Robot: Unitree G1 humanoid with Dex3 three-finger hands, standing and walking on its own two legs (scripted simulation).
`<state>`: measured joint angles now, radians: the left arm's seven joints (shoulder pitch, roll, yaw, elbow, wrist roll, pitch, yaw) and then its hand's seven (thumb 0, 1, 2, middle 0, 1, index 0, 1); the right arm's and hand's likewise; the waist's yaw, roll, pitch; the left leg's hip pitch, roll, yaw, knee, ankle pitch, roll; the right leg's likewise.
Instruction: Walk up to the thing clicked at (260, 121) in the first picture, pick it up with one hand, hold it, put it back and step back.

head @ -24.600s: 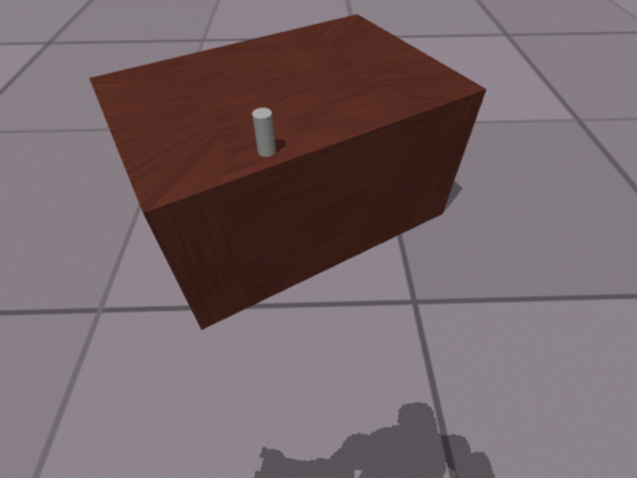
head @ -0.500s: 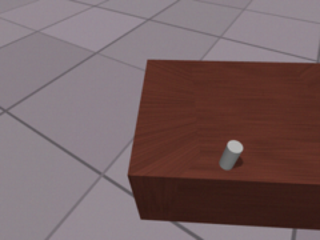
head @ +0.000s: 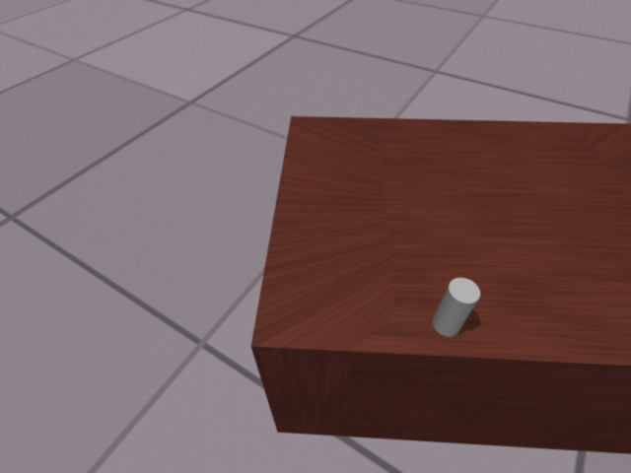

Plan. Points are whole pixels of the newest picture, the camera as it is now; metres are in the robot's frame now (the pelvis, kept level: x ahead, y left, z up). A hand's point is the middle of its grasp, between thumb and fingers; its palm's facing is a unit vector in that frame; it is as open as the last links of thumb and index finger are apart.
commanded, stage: stand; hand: right
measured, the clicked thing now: (454, 308) +0.40 -0.22 -0.12
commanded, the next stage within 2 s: none
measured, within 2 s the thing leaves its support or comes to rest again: neither
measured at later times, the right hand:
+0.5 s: hand out of the picture +0.07 -0.25 -0.16, palm faces -0.03 +0.94 -0.35, open 7.8 cm
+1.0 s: hand out of the picture +0.07 -0.25 -0.16, palm faces -0.03 +0.94 -0.34, open 7.4 cm
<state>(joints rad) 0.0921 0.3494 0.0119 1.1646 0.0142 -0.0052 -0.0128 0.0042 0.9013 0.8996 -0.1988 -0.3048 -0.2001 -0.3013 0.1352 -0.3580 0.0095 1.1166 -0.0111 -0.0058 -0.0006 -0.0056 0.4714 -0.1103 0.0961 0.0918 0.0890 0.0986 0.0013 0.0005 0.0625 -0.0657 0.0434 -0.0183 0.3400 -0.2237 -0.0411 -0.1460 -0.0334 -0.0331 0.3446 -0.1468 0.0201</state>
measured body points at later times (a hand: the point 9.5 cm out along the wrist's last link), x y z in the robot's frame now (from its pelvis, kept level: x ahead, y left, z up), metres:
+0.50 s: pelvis +0.00 +0.00 +0.00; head +0.01 +0.00 +0.45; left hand +0.08 +0.30 -0.13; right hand +0.07 -0.30 -0.13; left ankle -0.02 +0.15 -0.75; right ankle +0.03 -0.13 -0.75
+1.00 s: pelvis +0.01 +0.00 +0.00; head +0.02 +0.00 +0.45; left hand +0.08 +0.31 -0.13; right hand +0.07 -0.30 -0.13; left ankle -0.02 +0.15 -0.75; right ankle +0.03 -0.13 -0.75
